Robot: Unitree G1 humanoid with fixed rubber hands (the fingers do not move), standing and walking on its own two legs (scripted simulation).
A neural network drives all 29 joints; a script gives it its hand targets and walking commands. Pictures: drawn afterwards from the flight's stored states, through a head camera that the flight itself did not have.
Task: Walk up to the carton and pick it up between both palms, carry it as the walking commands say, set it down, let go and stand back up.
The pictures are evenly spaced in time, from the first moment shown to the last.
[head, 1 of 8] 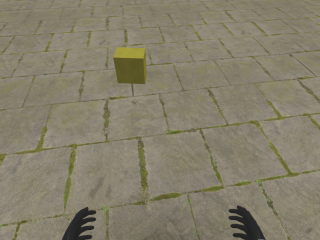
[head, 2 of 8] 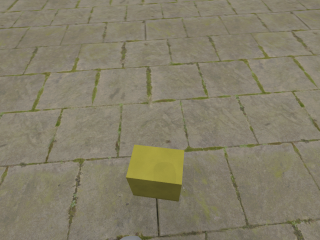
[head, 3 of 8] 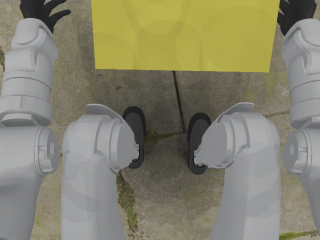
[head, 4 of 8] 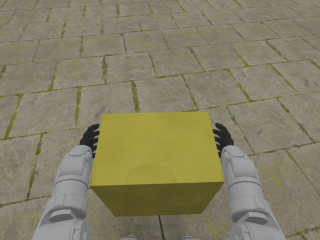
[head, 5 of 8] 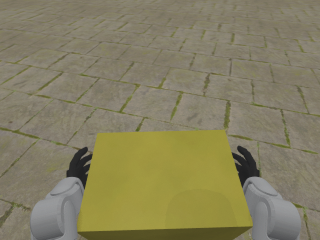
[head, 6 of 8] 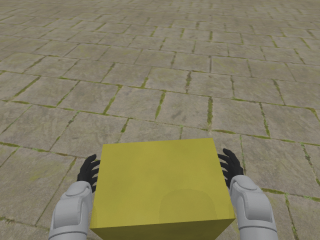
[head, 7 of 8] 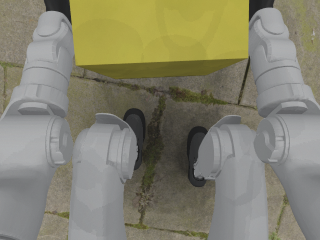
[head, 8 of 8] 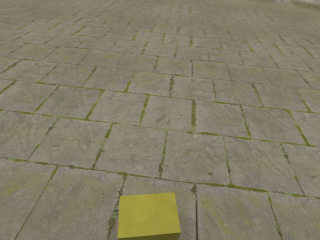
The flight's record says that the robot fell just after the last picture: no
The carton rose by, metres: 0.65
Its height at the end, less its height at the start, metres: +0.00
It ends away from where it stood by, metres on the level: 0.34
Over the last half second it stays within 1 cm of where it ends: yes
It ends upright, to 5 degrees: yes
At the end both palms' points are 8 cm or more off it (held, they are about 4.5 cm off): yes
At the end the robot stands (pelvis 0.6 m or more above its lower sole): yes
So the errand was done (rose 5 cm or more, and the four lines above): yes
